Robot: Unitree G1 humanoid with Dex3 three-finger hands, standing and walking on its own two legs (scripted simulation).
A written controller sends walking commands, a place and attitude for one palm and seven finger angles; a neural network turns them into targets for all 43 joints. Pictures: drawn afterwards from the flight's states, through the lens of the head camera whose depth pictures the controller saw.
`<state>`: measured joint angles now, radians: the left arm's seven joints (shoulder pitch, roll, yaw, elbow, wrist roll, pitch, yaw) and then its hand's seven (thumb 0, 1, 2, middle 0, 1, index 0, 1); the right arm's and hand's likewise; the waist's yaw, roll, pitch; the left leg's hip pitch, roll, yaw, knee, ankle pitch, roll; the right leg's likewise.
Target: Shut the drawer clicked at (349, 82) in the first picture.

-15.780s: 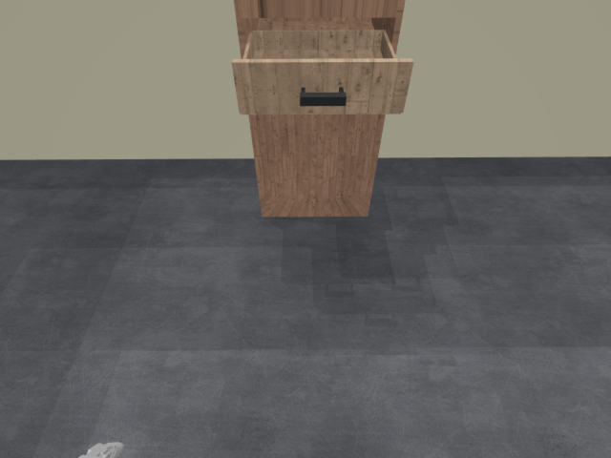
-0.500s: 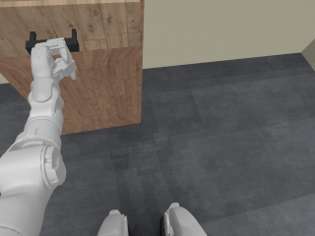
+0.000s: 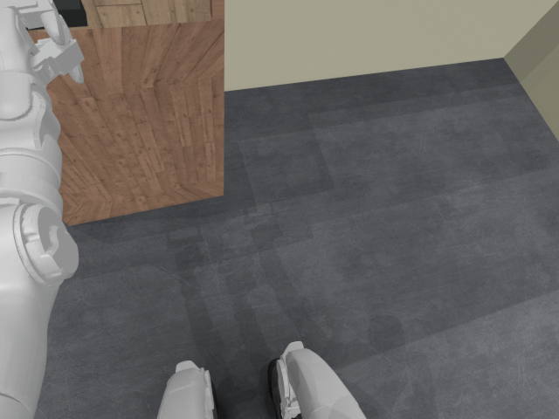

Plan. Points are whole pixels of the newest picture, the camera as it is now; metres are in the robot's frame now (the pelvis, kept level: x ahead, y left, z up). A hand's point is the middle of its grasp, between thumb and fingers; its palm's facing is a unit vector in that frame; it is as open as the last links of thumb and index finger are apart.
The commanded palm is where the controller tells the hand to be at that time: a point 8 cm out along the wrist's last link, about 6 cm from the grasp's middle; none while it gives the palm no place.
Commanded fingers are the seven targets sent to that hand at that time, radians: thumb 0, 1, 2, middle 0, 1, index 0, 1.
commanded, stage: push the drawer shut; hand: left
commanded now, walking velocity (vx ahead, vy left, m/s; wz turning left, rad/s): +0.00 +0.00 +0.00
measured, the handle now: (30, 1) +0.66 +0.22 +0.09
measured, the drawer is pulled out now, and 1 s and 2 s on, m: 0.01 0.00 0.00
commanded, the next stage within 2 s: pull the fist back off the drawer in 0.50 s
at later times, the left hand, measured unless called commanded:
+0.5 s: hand (62, 36) +0.60 +0.18 +0.10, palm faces +0.12 -0.99 -0.03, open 3.2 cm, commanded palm +0.63 +0.19 +0.09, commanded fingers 0.00 0.90 0.90 -1.40 -1.60 -1.40 -1.60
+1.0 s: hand (65, 35) +0.60 +0.17 +0.10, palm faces +0.13 -0.99 -0.03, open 3.4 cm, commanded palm +0.59 +0.18 +0.09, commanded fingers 0.00 0.90 0.90 -1.40 -1.60 -1.40 -1.60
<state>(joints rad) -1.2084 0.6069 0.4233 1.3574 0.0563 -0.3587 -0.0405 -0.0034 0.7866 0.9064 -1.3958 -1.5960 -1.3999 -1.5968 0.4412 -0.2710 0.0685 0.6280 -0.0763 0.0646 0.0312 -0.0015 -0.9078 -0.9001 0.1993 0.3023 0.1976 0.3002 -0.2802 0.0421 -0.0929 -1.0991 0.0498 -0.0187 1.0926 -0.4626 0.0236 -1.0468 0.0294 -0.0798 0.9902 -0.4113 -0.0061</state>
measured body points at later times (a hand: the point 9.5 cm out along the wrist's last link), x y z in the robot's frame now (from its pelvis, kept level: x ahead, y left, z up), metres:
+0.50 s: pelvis -0.02 +0.00 -0.01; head +0.17 +0.04 +0.39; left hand +0.59 +0.23 +0.10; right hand -0.09 -0.24 -0.09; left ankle +0.01 +0.10 -0.66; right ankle +0.02 -0.12 -0.66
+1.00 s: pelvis -0.03 +0.00 -0.02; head +0.17 +0.04 +0.39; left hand +0.58 +0.23 +0.10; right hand -0.11 -0.23 -0.10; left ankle +0.01 +0.10 -0.66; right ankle +0.02 -0.12 -0.66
